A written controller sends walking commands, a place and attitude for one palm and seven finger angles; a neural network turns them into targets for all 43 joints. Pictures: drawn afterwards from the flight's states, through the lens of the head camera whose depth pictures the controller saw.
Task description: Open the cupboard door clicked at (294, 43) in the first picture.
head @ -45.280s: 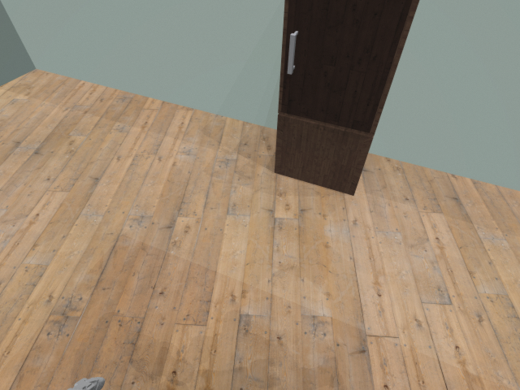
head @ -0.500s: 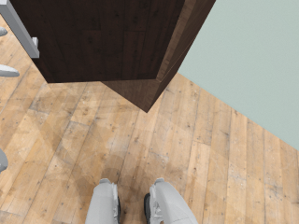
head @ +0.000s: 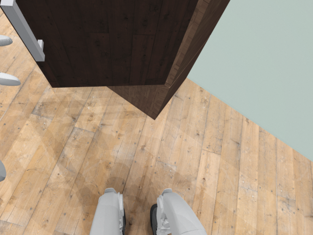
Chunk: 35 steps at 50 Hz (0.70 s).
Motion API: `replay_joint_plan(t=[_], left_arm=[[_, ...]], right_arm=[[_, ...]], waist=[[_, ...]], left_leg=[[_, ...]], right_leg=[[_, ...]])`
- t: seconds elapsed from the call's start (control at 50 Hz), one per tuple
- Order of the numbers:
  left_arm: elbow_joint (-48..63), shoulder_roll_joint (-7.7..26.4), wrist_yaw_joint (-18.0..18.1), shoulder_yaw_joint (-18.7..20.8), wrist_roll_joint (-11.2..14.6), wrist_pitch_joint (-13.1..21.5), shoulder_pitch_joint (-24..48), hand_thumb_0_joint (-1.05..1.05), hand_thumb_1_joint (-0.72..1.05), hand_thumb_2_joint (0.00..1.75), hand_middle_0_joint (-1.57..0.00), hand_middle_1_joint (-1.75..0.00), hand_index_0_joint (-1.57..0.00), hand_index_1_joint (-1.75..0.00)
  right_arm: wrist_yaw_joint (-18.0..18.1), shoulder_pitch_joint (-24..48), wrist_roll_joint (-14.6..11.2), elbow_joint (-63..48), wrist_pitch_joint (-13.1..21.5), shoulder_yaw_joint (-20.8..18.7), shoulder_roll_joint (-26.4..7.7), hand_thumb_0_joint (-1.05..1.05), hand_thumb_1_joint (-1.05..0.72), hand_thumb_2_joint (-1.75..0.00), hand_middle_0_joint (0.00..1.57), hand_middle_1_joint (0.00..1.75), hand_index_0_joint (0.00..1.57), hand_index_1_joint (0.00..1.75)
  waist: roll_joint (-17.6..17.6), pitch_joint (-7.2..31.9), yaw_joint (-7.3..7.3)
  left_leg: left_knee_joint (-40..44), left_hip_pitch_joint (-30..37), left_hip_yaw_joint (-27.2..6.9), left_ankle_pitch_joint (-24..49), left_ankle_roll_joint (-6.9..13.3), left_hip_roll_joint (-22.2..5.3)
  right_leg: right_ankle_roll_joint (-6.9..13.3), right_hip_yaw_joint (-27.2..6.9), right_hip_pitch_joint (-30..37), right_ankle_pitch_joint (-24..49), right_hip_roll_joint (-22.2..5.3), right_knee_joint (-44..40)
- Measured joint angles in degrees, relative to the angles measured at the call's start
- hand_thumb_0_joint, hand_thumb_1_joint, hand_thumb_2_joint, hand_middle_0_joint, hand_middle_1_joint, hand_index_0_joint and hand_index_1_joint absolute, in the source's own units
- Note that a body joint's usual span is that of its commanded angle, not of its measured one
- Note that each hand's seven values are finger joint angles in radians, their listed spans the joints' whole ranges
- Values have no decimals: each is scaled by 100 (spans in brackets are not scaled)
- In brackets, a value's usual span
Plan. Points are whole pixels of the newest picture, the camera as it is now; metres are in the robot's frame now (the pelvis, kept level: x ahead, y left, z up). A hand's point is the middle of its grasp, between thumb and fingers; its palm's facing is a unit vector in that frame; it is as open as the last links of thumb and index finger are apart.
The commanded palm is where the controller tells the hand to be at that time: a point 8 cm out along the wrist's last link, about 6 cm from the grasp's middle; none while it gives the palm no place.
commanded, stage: move the hooked fingers beside the handle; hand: left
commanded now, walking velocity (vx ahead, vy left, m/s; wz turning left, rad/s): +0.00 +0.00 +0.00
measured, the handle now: (27, 28) +0.57 +0.27 +0.07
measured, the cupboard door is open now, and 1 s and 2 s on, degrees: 42 42 42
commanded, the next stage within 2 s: slide the fingers in behind the handle in 0.26 s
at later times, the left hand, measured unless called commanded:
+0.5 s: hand out of the picture +0.50 +0.31 +0.07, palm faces +0.08 -1.00 -0.02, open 13.9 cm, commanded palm +0.50 +0.33 +0.06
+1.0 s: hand (18, 50) +0.51 +0.28 +0.06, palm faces +0.07 -1.00 -0.01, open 13.9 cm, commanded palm +0.50 +0.30 +0.06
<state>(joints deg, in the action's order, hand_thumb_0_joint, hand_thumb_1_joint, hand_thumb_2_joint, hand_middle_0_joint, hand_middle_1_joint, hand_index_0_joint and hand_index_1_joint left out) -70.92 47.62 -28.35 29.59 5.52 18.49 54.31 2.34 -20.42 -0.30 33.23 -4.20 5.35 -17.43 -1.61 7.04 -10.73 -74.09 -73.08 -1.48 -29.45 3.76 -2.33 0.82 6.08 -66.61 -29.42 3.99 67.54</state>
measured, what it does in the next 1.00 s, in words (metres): stands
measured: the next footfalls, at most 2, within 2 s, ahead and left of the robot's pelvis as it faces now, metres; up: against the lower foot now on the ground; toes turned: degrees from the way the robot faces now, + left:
none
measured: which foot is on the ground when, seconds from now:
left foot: down 0.00-1.00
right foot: down 0.00-1.00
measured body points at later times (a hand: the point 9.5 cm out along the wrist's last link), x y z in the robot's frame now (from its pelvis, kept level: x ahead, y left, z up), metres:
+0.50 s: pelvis +0.00 +0.00 +0.00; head +0.17 +0.06 +0.41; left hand +0.49 +0.37 +0.07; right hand +0.02 -0.27 -0.09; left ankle +0.04 +0.07 -0.62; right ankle +0.02 -0.12 -0.62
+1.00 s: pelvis +0.01 +0.00 +0.00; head +0.17 +0.05 +0.42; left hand +0.50 +0.33 +0.07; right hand +0.02 -0.27 -0.09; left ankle +0.04 +0.07 -0.62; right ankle +0.02 -0.12 -0.62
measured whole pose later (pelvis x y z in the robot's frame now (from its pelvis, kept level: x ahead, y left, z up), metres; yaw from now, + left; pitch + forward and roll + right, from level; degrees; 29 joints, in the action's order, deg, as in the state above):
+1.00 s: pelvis +0.01 +0.00 +0.00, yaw +0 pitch +28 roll -7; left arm -67.5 40.5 -22.7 28.1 6.2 20.5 52.0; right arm 1.1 -21.4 0.3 34.5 -4.6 4.9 -16.0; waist -2.0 7.3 -10.7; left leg -72.8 -71.1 -0.7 -29.7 3.8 -2.3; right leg 0.7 5.2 -65.1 -29.6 4.0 66.8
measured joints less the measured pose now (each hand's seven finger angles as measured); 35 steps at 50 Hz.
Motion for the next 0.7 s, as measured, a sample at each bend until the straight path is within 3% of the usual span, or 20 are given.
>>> replay_joint_plan(t=[0.16, 0.3, 0.46, 0.7], left_arm=[[295, -194, 152, 244, 23, 318, -35, -1, -50, 30, -30, -120, -31, -120], [161, -44, 107, 136, -35, 81, -98, -1, -49, 30, -30, -120, -31, -120], [184, -178, 95, 91, 113, 268, -61, -1, -50, 30, -30, -120, -30, -120], [265, -427, 380, -65, -20, 196, 25, -1, -50, 30, -30, -120, -30, -120]], right_arm=[[-28, 98, 51, 69, 67, -26, 28, 1, -90, -90, 21, 30, 21, 30], [-38, 13, 16, 2, -8, -7, 40, 1, -90, -90, 21, 30, 21, 30], [-32, -35, 25, 141, 20, 4, 68, 1, -90, -90, 21, 30, 21, 30], [-35, 15, 71, 92, 39, -27, 45, 1, -90, -90, 21, 30, 21, 30]], waist=[[32, -9, -31], [-20, -30, -13], [10, -11, 33], [11, -33, -65]], left_leg=[[-98, -91, 3, -31, 2, -6], [-40, -9, 21, -21, 13, -13], [-38, -7, 17, -11, 21, 8], [-51, -100, 16, 11, 22, 27]], right_leg=[[-4, -1, -92, -29, 3, 98], [-18, -23, -13, -4, 12, 29], [-22, -18, -9, -8, -8, 40], [-27, -15, -101, 2, -26, 64]])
